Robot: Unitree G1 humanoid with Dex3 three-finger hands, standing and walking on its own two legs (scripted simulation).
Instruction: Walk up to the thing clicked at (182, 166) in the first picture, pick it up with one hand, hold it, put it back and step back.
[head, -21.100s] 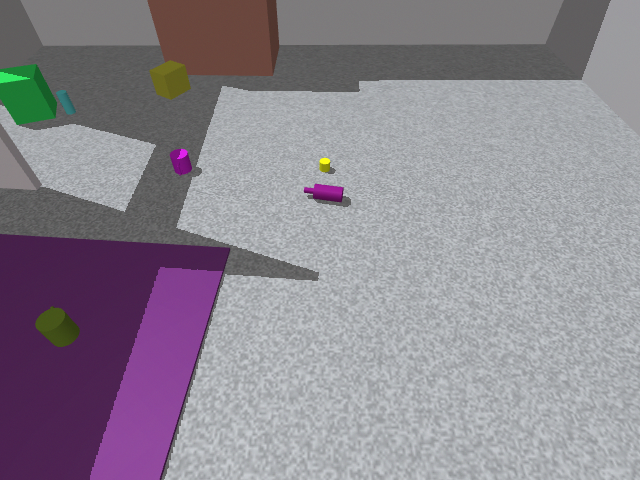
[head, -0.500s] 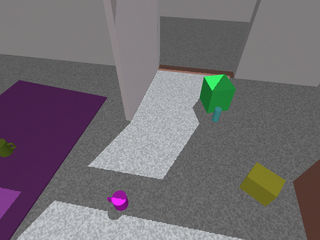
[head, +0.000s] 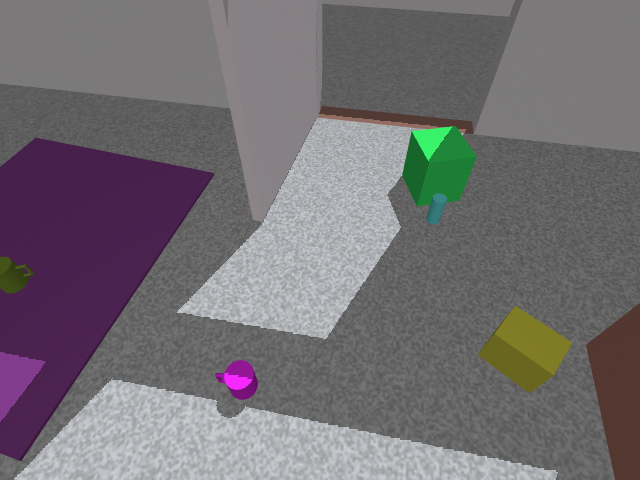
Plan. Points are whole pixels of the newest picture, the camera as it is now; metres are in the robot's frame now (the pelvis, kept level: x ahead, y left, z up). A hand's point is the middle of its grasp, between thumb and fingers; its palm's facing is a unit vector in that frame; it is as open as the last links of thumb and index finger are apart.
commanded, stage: walk up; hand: left
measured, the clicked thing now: (236, 379) +0.50 +0.27 -0.73
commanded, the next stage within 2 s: none
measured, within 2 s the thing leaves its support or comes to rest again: neither
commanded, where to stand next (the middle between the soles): +0.10 +0.01 m, yaw -1 degrees
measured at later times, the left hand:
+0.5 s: hand out of the picture +0.03 +0.30 -0.18, palm faces -0.07 -0.93 -0.36, open 7.4 cm
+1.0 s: hand out of the picture -0.09 +0.29 -0.16, palm faces -0.01 -0.92 -0.40, open 7.4 cm
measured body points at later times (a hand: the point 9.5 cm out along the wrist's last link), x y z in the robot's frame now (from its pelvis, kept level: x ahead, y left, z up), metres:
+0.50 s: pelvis -0.10 +0.04 -0.01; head -0.01 +0.07 +0.43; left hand +0.04 +0.35 -0.15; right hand -0.03 -0.27 -0.12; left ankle -0.07 +0.14 -0.74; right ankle -0.15 -0.10 -0.67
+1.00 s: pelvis -0.24 +0.03 -0.03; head -0.17 +0.04 +0.41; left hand -0.09 +0.34 -0.14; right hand -0.15 -0.29 -0.14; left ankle -0.26 +0.14 -0.75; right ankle -0.17 -0.09 -0.74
